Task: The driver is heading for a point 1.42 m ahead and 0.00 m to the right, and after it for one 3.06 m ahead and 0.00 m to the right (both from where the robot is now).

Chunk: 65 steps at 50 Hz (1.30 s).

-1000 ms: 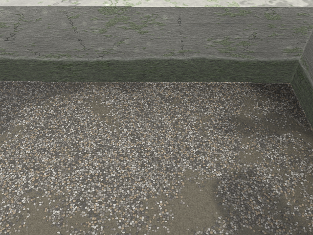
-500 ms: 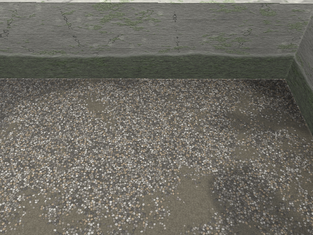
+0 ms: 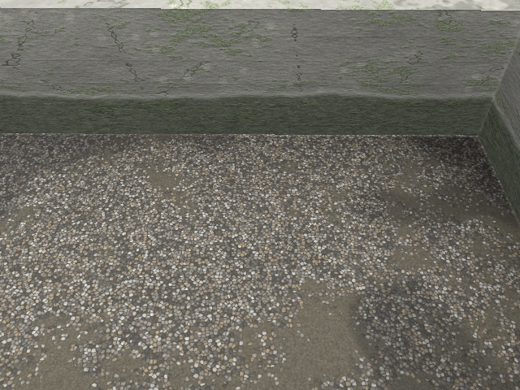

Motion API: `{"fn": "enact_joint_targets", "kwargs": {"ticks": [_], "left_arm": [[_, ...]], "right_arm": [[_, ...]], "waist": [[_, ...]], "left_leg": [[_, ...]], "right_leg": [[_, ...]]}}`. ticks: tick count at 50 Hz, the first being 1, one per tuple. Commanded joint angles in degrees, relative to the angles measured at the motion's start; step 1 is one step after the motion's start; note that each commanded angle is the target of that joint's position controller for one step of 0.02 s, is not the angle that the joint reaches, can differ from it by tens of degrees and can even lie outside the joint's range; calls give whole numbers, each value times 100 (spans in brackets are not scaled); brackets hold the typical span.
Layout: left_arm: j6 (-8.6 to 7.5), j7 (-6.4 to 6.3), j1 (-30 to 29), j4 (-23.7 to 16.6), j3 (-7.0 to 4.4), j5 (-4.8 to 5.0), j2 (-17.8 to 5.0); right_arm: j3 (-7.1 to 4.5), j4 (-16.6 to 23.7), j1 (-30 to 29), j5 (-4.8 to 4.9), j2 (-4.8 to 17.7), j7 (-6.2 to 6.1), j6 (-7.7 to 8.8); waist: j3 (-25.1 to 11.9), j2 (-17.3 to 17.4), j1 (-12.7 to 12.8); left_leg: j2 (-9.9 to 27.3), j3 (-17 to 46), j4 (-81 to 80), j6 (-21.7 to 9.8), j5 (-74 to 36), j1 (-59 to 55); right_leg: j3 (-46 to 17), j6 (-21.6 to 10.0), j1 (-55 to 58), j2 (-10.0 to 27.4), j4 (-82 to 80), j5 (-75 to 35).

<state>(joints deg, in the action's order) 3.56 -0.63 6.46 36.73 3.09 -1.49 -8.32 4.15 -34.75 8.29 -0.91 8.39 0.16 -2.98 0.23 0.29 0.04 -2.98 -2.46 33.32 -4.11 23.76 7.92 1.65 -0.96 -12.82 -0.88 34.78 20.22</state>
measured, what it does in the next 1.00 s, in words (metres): stands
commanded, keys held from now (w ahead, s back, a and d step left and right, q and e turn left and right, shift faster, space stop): w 1.00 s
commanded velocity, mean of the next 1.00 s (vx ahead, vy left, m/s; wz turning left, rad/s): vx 0.50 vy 0.00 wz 0.00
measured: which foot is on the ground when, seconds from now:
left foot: down 0.00-1.00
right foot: down 0.00-1.00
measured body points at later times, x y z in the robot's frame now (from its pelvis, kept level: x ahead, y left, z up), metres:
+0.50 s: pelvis +0.00 +0.00 +0.00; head -0.01 +0.00 +0.45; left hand +0.19 +0.20 -0.09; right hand +0.18 -0.20 -0.09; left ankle -0.06 +0.07 -0.73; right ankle -0.02 -0.11 -0.73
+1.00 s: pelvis +0.00 -0.01 +0.00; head -0.01 +0.00 +0.45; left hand +0.19 +0.19 -0.09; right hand +0.18 -0.20 -0.09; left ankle -0.06 +0.07 -0.73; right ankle -0.02 -0.11 -0.73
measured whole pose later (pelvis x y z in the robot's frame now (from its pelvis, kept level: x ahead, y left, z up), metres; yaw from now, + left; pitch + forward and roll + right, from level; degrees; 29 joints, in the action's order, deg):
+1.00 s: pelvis +0.00 -0.01 +0.00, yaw +0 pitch -2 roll -1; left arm 3.4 -0.4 6.0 36.5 3.4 -1.9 -8.3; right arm 4.1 -34.8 8.8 -1.0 8.6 -0.1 -3.2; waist 0.2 0.2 0.5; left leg -2.6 -2.2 34.3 -3.7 24.1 8.8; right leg 1.6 -1.4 -13.6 -1.3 35.6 20.5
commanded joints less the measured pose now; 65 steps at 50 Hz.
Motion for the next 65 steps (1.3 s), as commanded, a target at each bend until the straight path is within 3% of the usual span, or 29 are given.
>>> {"fn": "enact_joint_targets", "kwargs": {"ticks": [1,3,4,5,14,15,17,19,25,26,27,28,29,35,37,39,42,47,49,50,51,52,53,54,55,56,62,64,65], "left_arm": [[-35,54,-577,-552,-221,-57,-693],[-50,88,-329,-483,-219,-5,-676],[-117,38,-294,-427,-94,22,-261],[-105,-9,-622,-551,-55,31,-145],[-122,-12,-426,-498,-92,2,-387],[-51,25,-608,-534,-179,-63,-589],[-26,-22,-158,-384,-195,56,-635],[-97,-24,-607,-537,-64,35,-182],[-111,-18,-472,-480,-85,-1,-411],[-41,25,-550,-508,-192,-79,-700],[-26,51,-209,-458,-236,-64,-748],[-105,32,-178,-387,-93,7,-364],[-108,-9,-550,-516,-57,32,-218],[-108,-16,-489,-505,-81,-2,-408],[-40,41,-335,-469,-208,-74,-692],[-104,-39,-449,-471,-76,35,-257],[-70,-31,-540,-527,-63,8,-295],[-117,-14,-484,-504,-81,5,-413],[-89,35,-518,-581,-91,-113,-377],[-150,34,-11,-373,-53,-31,-374],[-163,37,-304,-412,-68,12,-390],[-138,11,-536,-538,-76,64,-324],[-57,23,-644,-545,-184,-52,-656],[-31,31,-366,-494,-215,-37,-703],[-97,25,-209,-424,-68,12,-317],[-102,-14,-544,-532,-36,30,-187],[-111,-10,-465,-536,-73,1,-417],[-8,43,-698,-696,-140,2,-604],[-32,41,-299,-502,-204,-72,-736]], "right_arm": [[-209,587,-621,-50,652,34,22],[-173,605,-533,-59,485,-9,-21],[-106,456,-297,-26,306,-54,63],[-72,476,-411,-2,238,-55,79],[-112,517,-376,2,403,-19,123],[-222,508,-381,53,736,-26,16],[-176,535,-419,-88,459,-26,18],[-67,464,-388,-3,228,-49,80],[-101,491,-293,-26,407,12,96],[-222,578,-462,-58,646,41,11],[-224,480,-325,-104,682,-28,14],[-123,462,-266,-30,361,-55,76],[-74,494,-371,0,247,-51,82],[-97,498,-287,-27,405,13,100],[-253,500,-424,-56,730,-24,9],[-74,453,-187,-38,209,-54,96],[-92,511,-466,1,317,-41,97],[-103,489,-281,-29,412,10,111],[-199,516,-432,-6,616,-56,30],[-161,528,-409,-29,437,-70,84],[-103,559,-419,-24,307,-51,81],[-75,513,-441,-30,289,-56,97],[-206,555,-396,-70,583,13,1],[-225,487,-327,-104,628,-21,-12],[-121,464,-320,-40,325,-56,50],[-76,501,-398,-14,215,-53,64],[-99,491,-307,-38,394,4,97],[-221,586,-561,-41,701,43,59],[-241,514,-399,-78,654,-9,23]], "waist": [[-215,-87,6],[-710,-198,-63],[-1097,76,-66],[-513,94,-67],[-200,40,8],[-130,-40,59],[-903,-70,-103],[-423,28,-55],[-379,36,-3],[-213,-74,-6],[-765,-26,-16],[-983,80,-28],[-416,58,-64],[-355,10,3],[-547,-67,31],[-805,-34,-89],[-209,83,4],[-359,3,6],[-354,70,170],[-876,203,59],[-538,52,-67],[-358,46,-60],[-271,-141,-72],[-777,-127,-38],[-950,-5,-22],[-432,-16,-73],[-364,6,7],[-80,91,27],[-753,-72,13]], "left_leg": [[700,499,-189,6,-3654,260],[602,372,38,82,-4083,130],[499,513,-344,176,-2203,131],[499,636,-538,171,-2084,337],[532,709,-618,75,-1875,324],[690,811,-477,15,-3441,147],[541,327,-81,57,-3471,-32],[490,619,-569,162,-1963,383],[494,697,-575,80,-1750,227],[680,489,-189,9,-3711,270],[645,371,45,33,-4085,-5],[514,519,-294,117,-2273,76],[507,631,-524,145,-2018,372],[501,702,-561,82,-1689,274],[732,454,-34,-7,-3992,-1],[481,556,-434,166,-2051,243],[516,657,-581,111,-1705,395],[499,683,-556,82,-1656,246],[681,847,-182,10,-3625,-42],[592,593,-288,35,-2197,-93],[543,599,-434,78,-1813,277],[528,622,-511,115,-1865,377],[642,435,-144,58,-3488,398],[597,322,72,109,-3680,78],[477,467,-231,167,-2024,132],[473,573,-464,184,-1807,399],[488,661,-514,98,-1536,290],[675,585,-213,55,-3818,128],[705,402,67,55,-3968,-37]], "right_leg": [[-230,-151,44,409,-131,-3154],[-287,-185,412,413,-72,-4167],[-402,-141,682,234,-149,-1907],[-384,-113,451,216,-236,-1562],[-451,-116,226,203,-342,-1181],[-251,-192,25,320,-234,-2405],[-474,-220,576,374,-187,-3495],[-426,-132,459,215,-258,-1569],[-454,-136,203,245,-293,-1187],[-251,-200,47,407,-89,-3327],[-236,-214,284,429,-5,-3886],[-432,-153,548,192,-154,-1822],[-414,-116,366,207,-248,-1509],[-462,-141,175,241,-288,-1165],[-217,-164,115,372,-111,-3444],[-466,-164,604,248,-183,-1820],[-470,-118,195,190,-342,-1181],[-490,-158,184,240,-309,-1195],[-241,-184,-161,247,-74,-2377],[-460,-118,263,155,-280,-1385],[-497,-148,326,173,-258,-1350],[-535,-149,312,191,-277,-1449],[-277,-241,177,434,-58,-3572],[-262,-254,306,471,7,-4019],[-493,-205,508,214,-163,-2001],[-477,-165,356,230,-257,-1645],[-513,-170,156,246,-310,-1207],[-325,-205,-270,382,-169,-3137],[-247,-190,147,402,-56,-3608]]}}
Keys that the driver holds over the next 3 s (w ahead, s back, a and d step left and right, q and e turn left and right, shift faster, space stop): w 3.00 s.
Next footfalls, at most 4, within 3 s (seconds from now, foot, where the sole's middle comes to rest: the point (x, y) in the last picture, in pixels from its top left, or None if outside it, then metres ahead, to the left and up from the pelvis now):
none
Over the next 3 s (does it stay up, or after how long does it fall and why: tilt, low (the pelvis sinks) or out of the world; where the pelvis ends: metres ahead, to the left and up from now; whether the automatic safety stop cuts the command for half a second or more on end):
stays up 0.00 -0.02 0.00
